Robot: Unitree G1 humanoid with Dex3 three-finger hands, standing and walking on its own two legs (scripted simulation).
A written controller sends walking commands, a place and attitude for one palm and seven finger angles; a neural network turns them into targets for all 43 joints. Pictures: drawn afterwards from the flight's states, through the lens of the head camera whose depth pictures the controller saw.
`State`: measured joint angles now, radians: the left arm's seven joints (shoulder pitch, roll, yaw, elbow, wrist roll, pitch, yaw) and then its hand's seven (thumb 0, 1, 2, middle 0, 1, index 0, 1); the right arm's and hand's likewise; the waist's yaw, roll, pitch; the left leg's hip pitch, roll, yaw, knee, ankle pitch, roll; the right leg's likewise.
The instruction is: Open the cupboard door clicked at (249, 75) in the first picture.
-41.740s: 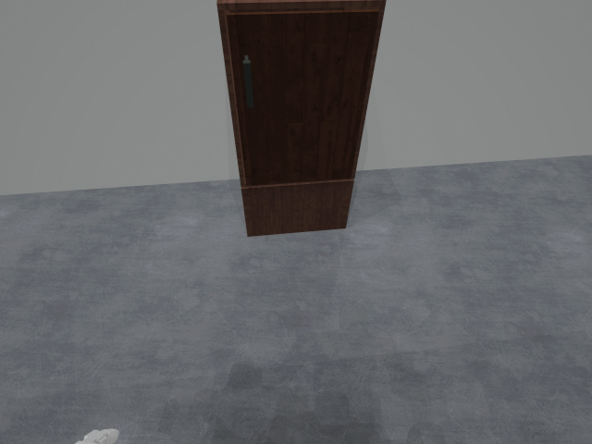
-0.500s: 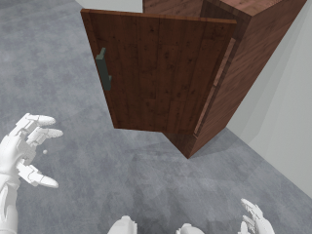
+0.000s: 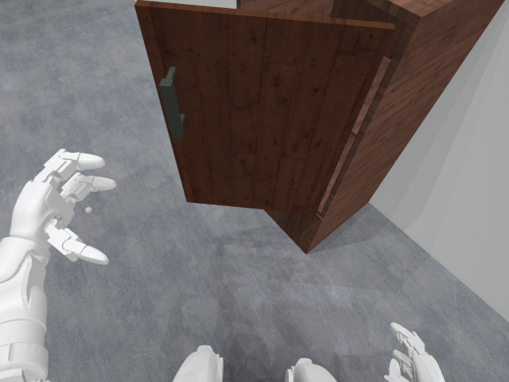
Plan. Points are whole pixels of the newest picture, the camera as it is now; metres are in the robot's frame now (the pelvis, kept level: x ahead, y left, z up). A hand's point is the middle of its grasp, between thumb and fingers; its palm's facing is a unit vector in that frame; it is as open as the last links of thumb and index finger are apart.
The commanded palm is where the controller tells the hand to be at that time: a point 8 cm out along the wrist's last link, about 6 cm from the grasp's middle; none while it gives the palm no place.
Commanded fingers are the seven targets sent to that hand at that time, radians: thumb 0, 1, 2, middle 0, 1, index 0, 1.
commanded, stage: move the hooked fingers beside the handle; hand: left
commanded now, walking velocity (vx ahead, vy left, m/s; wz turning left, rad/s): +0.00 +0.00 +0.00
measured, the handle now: (175, 104) +0.60 +0.18 +0.04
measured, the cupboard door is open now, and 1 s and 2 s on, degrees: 46 46 46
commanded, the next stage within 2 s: none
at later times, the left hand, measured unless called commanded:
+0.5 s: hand (106, 167) +0.42 +0.26 +0.06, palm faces -0.07 -1.00 -0.02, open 14.0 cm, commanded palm +0.41 +0.31 +0.06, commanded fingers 0.00 -0.50 0.30 -0.30 -1.20 -0.30 -1.20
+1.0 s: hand (121, 132) +0.50 +0.26 +0.06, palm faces -0.06 -1.00 -0.01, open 14.0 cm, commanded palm +0.50 +0.30 +0.05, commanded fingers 0.00 -0.50 0.30 -0.30 -1.20 -0.30 -1.20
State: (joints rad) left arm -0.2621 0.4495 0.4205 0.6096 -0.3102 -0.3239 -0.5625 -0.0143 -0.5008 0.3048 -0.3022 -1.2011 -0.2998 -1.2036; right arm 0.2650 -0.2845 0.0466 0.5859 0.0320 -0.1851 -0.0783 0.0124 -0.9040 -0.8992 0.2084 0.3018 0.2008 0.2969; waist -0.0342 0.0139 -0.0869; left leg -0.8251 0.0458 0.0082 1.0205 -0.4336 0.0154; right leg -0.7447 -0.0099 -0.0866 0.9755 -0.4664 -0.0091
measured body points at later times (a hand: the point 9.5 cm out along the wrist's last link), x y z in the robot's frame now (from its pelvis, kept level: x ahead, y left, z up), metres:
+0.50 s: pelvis +0.00 +0.00 -0.01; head +0.10 +0.02 +0.43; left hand +0.42 +0.31 +0.07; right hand +0.07 -0.27 -0.11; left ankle +0.04 +0.11 -0.67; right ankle +0.01 -0.12 -0.67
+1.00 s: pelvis +0.00 +0.01 -0.02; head +0.14 +0.04 +0.40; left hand +0.50 +0.31 +0.06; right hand +0.00 -0.27 -0.12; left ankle +0.04 +0.11 -0.67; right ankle +0.01 -0.12 -0.67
